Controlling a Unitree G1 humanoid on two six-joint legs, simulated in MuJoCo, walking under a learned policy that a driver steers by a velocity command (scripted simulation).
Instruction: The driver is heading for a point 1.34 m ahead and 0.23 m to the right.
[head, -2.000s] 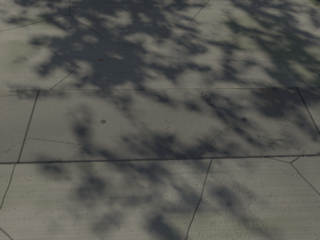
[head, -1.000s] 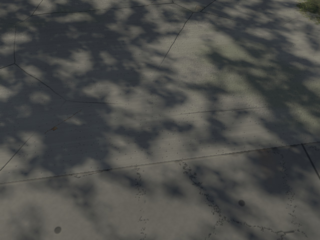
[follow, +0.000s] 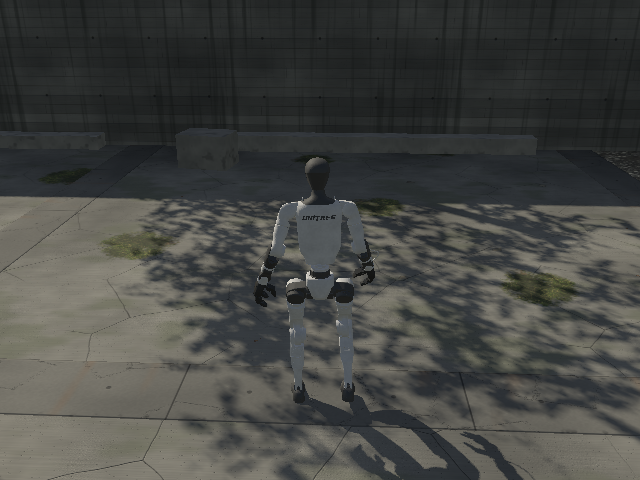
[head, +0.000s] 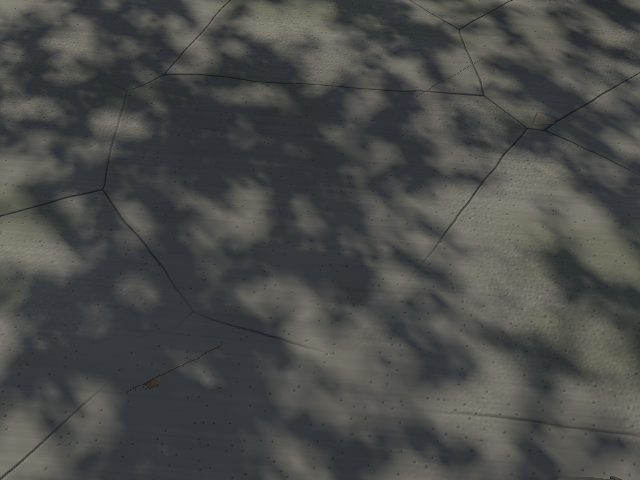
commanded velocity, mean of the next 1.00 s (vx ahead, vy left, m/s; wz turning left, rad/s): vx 0.04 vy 0.00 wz -0.26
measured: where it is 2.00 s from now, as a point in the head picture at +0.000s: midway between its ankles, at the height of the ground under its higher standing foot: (303, 455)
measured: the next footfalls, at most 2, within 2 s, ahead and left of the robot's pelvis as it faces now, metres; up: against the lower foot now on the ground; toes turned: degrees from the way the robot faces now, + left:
right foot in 0.22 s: +0.08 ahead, -0.14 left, +0.00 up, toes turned -12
left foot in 0.70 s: +0.15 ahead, +0.08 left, +0.00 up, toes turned -24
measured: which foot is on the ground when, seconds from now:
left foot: down 0.00-0.22, up 0.24-0.68, down 0.70-1.00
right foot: up 0.00-0.20, down 0.22-1.00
